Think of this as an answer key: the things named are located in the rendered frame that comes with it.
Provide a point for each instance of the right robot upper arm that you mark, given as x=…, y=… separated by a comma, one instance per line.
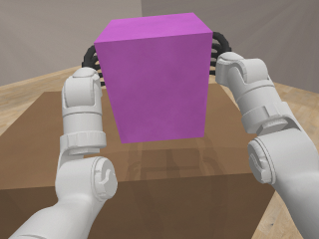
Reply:
x=287, y=160

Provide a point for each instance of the robot right forearm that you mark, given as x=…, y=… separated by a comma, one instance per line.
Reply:
x=261, y=108

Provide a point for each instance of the left robot upper arm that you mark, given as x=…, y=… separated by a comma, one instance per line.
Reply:
x=83, y=186

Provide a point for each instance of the carton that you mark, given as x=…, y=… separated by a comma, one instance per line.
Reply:
x=156, y=72

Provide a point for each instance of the robot right hand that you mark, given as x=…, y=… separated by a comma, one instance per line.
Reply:
x=222, y=47

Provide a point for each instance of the robot left forearm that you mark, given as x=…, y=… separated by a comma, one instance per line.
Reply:
x=82, y=117

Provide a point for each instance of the pedestal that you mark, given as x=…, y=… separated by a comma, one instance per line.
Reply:
x=185, y=188

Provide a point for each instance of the robot left hand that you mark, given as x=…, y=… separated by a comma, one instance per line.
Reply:
x=90, y=62

